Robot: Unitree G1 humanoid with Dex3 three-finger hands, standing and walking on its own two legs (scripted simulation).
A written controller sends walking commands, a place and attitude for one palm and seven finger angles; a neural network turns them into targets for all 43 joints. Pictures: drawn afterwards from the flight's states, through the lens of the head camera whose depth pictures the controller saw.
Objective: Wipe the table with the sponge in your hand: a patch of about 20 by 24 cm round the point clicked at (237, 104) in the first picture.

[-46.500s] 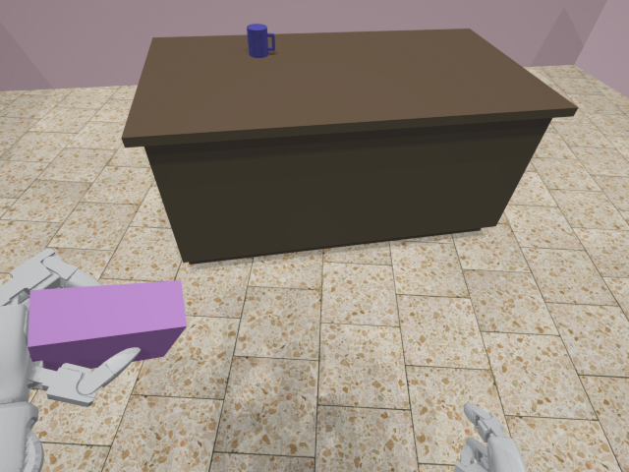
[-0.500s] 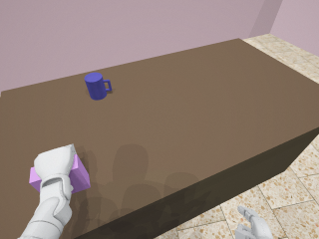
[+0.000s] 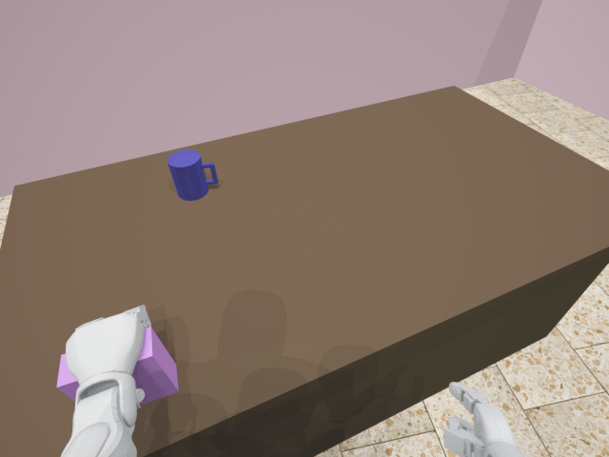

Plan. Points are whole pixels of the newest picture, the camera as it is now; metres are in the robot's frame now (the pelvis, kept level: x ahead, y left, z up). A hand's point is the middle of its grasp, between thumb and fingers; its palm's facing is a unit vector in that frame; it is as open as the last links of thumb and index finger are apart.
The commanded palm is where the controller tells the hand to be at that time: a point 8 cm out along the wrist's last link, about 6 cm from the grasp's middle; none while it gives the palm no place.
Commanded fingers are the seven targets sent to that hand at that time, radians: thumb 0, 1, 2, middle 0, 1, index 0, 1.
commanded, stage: lift the sponge slowly off the table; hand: left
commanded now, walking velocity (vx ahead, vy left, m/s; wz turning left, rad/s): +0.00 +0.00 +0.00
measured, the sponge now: (129, 380) +0.23 +0.29 -0.05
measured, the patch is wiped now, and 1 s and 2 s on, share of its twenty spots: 1.00 1.00 1.00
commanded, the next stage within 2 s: none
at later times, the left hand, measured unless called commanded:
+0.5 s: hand (123, 370) +0.22 +0.28 +0.00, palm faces -0.05 -0.12 -0.99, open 9.2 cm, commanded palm +0.19 +0.26 +0.06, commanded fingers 0.00 0.10 1.30 -1.20 -1.60 -1.20 -1.60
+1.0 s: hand (123, 366) +0.21 +0.27 +0.03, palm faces -0.02 -0.15 -0.99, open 9.2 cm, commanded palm +0.19 +0.26 +0.10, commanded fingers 0.00 0.10 1.30 -1.20 -1.60 -1.20 -1.60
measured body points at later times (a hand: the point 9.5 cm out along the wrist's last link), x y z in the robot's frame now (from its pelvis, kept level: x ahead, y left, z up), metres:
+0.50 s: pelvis +0.00 +0.00 +0.00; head -0.02 -0.02 +0.45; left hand +0.22 +0.28 +0.05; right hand +0.22 -0.21 -0.08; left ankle +0.00 +0.06 -0.73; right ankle -0.01 -0.10 -0.73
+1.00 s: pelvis -0.01 -0.01 +0.01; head -0.04 -0.04 +0.46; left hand +0.21 +0.27 +0.08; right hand +0.24 -0.21 -0.06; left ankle +0.00 +0.06 -0.73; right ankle -0.01 -0.10 -0.73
